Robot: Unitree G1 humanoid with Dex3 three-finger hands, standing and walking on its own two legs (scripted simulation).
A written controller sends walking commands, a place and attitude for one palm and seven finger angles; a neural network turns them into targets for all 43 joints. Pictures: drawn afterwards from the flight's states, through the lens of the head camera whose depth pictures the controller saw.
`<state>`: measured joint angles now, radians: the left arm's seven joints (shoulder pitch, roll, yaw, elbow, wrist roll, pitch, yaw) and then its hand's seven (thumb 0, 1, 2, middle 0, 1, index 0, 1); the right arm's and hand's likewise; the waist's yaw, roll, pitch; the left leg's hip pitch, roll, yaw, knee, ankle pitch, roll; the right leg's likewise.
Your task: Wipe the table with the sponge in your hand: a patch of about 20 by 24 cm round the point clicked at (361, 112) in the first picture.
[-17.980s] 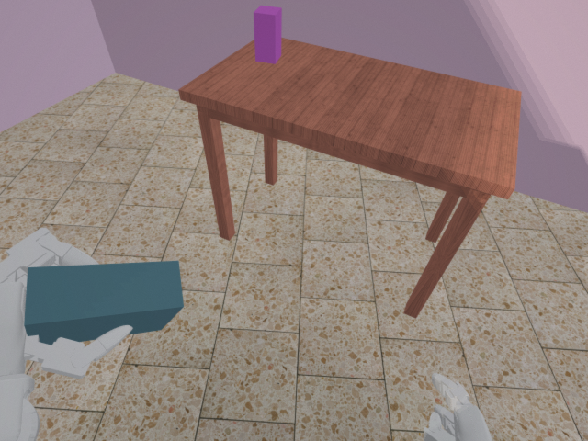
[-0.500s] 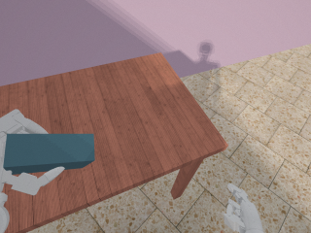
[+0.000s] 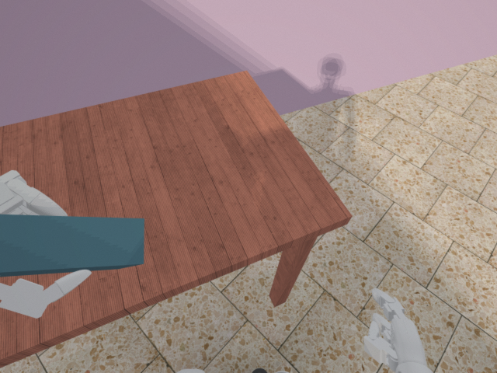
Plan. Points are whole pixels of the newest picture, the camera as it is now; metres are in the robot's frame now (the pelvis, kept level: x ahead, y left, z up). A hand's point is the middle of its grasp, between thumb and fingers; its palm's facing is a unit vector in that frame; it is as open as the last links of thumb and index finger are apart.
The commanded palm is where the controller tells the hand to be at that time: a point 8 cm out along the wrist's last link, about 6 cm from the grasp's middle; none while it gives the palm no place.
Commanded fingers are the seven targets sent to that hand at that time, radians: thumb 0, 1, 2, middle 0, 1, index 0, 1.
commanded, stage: shuffle to correct the standing spot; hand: left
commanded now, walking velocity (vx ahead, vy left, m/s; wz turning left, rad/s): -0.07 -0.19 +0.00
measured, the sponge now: (92, 247) +0.23 +0.20 +0.14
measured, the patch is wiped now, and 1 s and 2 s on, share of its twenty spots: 0.00 0.00 0.00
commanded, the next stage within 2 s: come to a stop and stand still in 0.70 s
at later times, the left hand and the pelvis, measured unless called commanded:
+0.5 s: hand (53, 261) +0.21 +0.23 +0.16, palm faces +0.33 -0.86 -0.39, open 9.5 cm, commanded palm +0.15 +0.27 +0.18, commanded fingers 0.00 0.10 1.30 -1.20 -1.60 -1.20 -1.60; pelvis +0.00 -0.01 +0.00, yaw +1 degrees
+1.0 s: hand (58, 274) +0.19 +0.21 +0.17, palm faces +0.38 -0.83 -0.42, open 9.5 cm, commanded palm +0.14 +0.25 +0.18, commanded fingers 0.00 0.10 1.30 -1.20 -1.60 -1.20 -1.60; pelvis -0.01 -0.04 +0.01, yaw +2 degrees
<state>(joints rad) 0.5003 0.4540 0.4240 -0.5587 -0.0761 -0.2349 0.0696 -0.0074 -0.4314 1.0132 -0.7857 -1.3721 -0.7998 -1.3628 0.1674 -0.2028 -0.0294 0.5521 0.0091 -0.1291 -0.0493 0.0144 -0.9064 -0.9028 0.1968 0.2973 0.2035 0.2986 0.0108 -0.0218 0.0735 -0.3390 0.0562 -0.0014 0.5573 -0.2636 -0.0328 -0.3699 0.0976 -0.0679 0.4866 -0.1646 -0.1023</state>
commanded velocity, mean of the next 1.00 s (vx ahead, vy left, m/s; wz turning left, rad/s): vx -0.04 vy -0.14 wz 0.00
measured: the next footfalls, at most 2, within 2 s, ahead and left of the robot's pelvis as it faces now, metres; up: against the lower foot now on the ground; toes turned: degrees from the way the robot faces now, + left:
left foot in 1.00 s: +0.02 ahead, +0.11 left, +0.00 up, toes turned -7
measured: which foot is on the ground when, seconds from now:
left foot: down 0.00-0.74, up 0.76-0.98, down 1.00-1.00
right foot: down 0.00-1.00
